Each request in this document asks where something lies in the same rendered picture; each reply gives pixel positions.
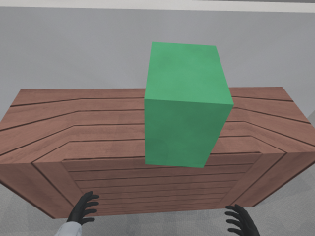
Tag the carton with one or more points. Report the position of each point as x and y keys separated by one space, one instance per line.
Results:
x=186 y=104

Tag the robot left forearm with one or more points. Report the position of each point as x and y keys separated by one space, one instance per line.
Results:
x=70 y=228

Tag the left robot hand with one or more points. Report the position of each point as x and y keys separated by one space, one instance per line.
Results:
x=79 y=211

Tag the right robot hand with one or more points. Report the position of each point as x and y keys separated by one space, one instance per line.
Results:
x=245 y=223

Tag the pedestal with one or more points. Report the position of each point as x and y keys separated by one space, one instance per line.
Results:
x=56 y=144

